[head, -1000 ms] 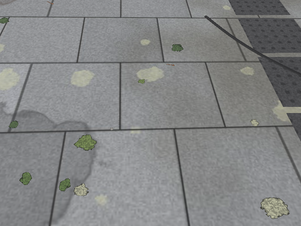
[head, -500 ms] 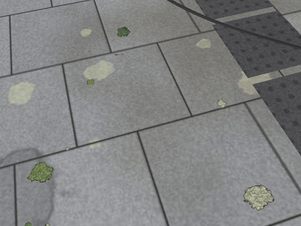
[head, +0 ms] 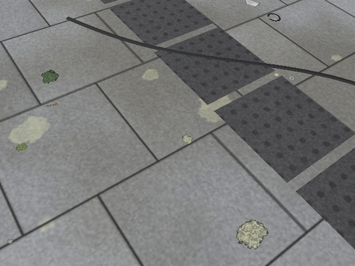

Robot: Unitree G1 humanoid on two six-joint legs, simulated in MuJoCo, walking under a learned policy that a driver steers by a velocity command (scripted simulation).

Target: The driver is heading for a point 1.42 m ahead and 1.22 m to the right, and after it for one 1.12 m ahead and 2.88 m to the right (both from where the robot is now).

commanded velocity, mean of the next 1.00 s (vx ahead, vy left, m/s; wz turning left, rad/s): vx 0.00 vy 0.00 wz -0.58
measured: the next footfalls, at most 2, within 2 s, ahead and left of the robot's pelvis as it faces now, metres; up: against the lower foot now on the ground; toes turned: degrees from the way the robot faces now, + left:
right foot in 0.20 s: +0.02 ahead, -0.14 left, +0.00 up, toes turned -9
left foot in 0.66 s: +0.09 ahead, +0.07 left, +0.00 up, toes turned -29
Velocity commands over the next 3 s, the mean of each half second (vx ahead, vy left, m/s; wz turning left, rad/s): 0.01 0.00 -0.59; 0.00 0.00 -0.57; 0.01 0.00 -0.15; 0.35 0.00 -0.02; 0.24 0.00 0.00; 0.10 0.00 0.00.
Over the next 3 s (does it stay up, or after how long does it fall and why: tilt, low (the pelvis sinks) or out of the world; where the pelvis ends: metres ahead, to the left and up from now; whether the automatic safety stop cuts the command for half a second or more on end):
stays up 0.32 -0.27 -0.01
